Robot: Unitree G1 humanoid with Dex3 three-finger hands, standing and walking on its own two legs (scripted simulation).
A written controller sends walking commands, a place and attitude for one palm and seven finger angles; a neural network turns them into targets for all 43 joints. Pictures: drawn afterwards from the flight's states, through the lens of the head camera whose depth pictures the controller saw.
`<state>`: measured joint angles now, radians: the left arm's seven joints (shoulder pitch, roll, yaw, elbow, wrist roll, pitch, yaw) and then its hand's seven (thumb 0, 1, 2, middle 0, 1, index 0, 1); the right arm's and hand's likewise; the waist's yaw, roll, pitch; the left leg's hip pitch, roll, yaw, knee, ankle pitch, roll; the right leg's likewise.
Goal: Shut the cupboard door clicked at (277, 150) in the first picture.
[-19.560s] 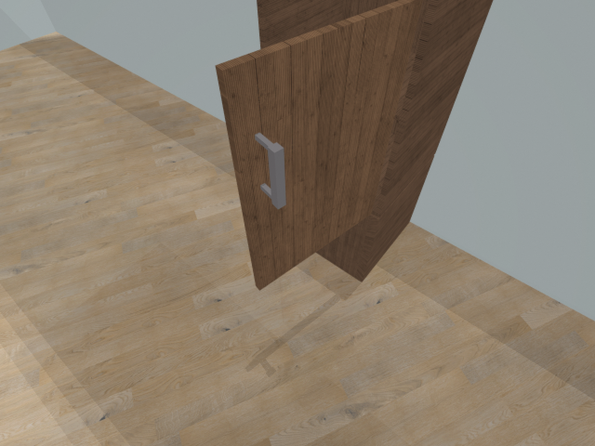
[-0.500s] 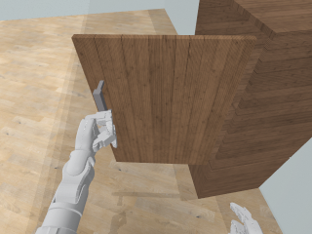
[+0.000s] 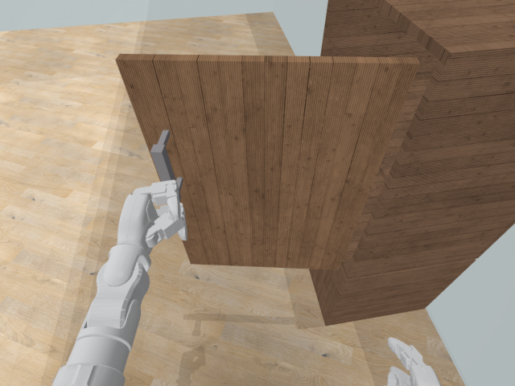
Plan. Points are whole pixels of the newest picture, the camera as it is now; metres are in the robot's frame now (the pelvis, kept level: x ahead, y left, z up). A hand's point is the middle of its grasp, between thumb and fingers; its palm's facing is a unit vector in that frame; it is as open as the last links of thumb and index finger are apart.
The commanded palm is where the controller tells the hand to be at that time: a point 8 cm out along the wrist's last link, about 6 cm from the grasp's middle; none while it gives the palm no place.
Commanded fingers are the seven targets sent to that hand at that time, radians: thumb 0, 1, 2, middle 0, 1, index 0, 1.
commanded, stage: push the door shut along its arc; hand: left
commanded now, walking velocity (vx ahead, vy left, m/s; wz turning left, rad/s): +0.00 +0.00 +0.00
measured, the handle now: (170, 168) +0.45 +0.18 +0.09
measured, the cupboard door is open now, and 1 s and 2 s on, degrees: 78 67 57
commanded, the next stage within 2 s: pull the fist back off the door in 1.88 s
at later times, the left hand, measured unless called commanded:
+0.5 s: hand (187, 190) +0.40 +0.14 +0.09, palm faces -0.14 -0.99 -0.02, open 3.1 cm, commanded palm +0.39 +0.18 +0.09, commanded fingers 0.00 0.90 0.90 -1.30 -1.50 -1.30 -1.50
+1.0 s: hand (207, 169) +0.45 +0.11 +0.09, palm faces -0.28 -0.96 -0.04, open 3.1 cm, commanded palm +0.46 +0.15 +0.09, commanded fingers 0.00 0.90 0.90 -1.30 -1.50 -1.30 -1.50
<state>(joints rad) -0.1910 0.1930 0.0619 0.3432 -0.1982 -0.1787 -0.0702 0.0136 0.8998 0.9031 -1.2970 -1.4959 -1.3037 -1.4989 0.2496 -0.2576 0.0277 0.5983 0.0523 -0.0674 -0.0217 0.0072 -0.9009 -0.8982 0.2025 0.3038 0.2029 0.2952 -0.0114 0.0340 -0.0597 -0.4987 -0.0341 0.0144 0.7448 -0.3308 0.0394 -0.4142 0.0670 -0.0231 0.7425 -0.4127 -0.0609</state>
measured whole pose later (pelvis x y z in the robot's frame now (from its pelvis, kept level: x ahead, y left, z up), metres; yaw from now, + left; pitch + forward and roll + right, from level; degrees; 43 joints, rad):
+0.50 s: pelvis +0.00 +0.02 +0.00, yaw +0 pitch +7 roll -1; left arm -0.51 0.24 0.09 0.69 -0.20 -0.23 -0.18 0.01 0.90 0.90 -1.32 -1.50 -1.30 -1.50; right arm 0.31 -0.27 0.02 0.64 0.05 -0.05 -0.01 0.01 -0.90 -0.90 0.20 0.30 0.20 0.30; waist -0.04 0.03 -0.07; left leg -0.57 -0.04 0.02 0.78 -0.33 0.06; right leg -0.48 0.06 -0.02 0.77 -0.41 -0.04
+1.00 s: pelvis -0.02 +0.03 -0.02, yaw +1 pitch +13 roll -2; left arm -0.93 0.29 0.06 1.13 -0.17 -0.31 -0.25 0.01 0.90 0.90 -1.30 -1.50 -1.30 -1.50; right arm 0.35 -0.28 0.02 0.70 0.03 -0.08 0.00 0.00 -0.90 -0.90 0.20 0.30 0.20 0.30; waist -0.12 0.03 -0.06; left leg -0.76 -0.06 0.01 0.87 -0.33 0.08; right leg -0.65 0.04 -0.04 0.85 -0.42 -0.03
